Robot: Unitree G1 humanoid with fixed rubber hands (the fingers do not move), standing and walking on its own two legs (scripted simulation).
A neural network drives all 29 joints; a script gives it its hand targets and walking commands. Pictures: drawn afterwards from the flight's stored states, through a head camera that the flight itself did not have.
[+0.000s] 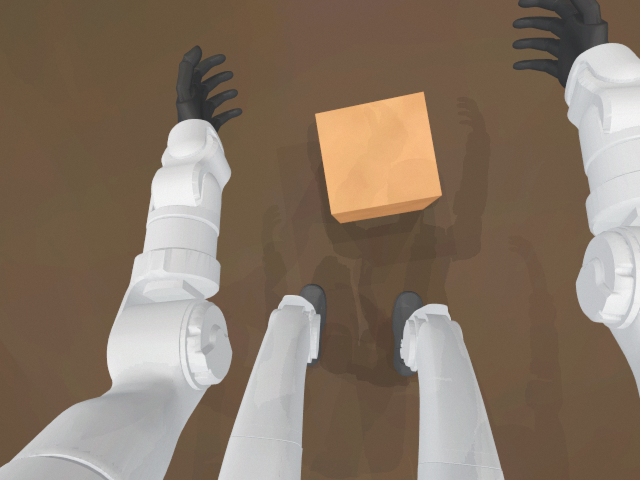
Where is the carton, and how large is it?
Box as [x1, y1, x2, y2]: [315, 92, 441, 222]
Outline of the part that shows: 423,92 315,114 331,214 340,222 422,209 441,195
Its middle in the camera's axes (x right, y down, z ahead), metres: +0.12 -0.16 +0.86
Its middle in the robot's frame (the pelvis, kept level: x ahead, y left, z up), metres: +0.52 +0.00 -0.53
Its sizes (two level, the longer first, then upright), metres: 0.210 0.200 0.250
